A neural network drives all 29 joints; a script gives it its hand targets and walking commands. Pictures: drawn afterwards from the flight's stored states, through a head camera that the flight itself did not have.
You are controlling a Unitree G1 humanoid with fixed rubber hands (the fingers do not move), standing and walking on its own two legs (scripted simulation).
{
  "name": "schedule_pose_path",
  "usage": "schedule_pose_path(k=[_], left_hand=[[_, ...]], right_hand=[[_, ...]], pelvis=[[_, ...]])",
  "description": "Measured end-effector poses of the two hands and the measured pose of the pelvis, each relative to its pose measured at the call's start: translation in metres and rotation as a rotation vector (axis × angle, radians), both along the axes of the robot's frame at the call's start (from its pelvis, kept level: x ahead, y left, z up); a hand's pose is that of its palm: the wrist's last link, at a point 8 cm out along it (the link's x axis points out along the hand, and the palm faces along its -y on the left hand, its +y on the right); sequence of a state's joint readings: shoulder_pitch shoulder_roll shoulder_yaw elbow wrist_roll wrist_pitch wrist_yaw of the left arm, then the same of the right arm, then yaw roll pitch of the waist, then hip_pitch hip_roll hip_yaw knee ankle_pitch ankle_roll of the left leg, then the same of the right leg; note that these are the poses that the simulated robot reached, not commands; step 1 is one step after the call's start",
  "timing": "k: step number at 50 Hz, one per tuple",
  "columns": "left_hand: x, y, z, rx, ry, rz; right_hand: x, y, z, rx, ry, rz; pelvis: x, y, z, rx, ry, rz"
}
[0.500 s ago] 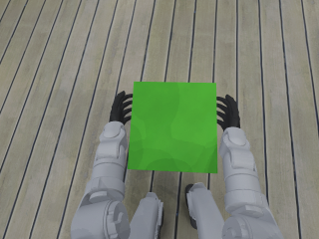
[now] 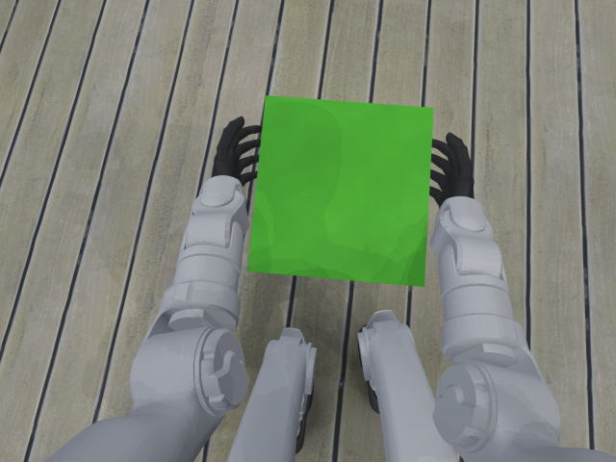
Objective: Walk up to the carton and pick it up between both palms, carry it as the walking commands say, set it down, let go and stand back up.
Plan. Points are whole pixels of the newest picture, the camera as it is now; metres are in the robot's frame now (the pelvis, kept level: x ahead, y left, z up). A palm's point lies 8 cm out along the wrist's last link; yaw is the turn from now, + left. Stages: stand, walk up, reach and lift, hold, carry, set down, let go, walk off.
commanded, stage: set down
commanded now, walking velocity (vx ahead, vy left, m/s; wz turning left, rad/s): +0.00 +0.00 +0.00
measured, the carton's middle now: (336, 206) +0.44 -0.02 -0.15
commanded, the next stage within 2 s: none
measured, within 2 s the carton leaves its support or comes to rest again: neither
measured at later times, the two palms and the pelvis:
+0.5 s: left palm (241, 184) +0.49 +0.13 -0.16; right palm (429, 196) +0.46 -0.16 -0.17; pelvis -0.02 -0.01 -0.07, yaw +2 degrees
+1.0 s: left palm (251, 190) +0.51 +0.13 -0.26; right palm (410, 201) +0.48 -0.16 -0.27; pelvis -0.03 -0.01 -0.15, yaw +2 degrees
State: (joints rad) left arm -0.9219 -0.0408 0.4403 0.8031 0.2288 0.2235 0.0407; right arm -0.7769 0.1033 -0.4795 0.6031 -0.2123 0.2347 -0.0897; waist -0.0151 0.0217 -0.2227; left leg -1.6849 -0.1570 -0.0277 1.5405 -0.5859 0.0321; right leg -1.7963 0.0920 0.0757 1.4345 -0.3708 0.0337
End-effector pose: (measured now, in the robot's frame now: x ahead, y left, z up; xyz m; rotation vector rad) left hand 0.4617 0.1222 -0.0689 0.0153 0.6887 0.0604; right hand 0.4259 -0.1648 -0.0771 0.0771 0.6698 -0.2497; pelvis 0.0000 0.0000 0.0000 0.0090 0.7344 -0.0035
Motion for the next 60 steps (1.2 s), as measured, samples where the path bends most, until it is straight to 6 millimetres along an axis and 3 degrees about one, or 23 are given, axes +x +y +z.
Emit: schedule_pose_path(k=[12,23,34,41,50,60], left_hand=[[0.007,0.001,-0.049,0.008,0.018,0.008],[0.023,0.002,-0.081,0.045,-0.006,0.004],[0.026,-0.003,-0.127,0.041,0.012,-0.015],[0.035,0.000,-0.154,0.040,0.021,-0.014],[0.050,0.009,-0.190,0.047,0.018,-0.015],[0.051,0.002,-0.238,0.032,0.049,-0.042]], right_hand=[[0.012,0.000,-0.047,0.001,0.020,0.016],[0.031,0.001,-0.085,0.020,-0.003,0.022],[0.028,-0.003,-0.131,0.017,0.017,0.006],[0.037,0.000,-0.157,0.016,0.025,0.010],[0.054,0.008,-0.192,-0.002,0.025,0.027],[0.051,0.002,-0.232,-0.018,0.057,0.008]], pelvis=[[-0.008,0.001,-0.035,-0.005,0.036,0.021],[-0.017,-0.006,-0.069,0.006,0.056,0.022],[-0.028,-0.009,-0.099,0.007,0.071,0.030],[-0.034,-0.009,-0.122,0.007,0.064,0.030],[-0.031,-0.007,-0.147,-0.005,0.087,0.046],[-0.026,-0.005,-0.165,-0.025,0.085,0.070]])
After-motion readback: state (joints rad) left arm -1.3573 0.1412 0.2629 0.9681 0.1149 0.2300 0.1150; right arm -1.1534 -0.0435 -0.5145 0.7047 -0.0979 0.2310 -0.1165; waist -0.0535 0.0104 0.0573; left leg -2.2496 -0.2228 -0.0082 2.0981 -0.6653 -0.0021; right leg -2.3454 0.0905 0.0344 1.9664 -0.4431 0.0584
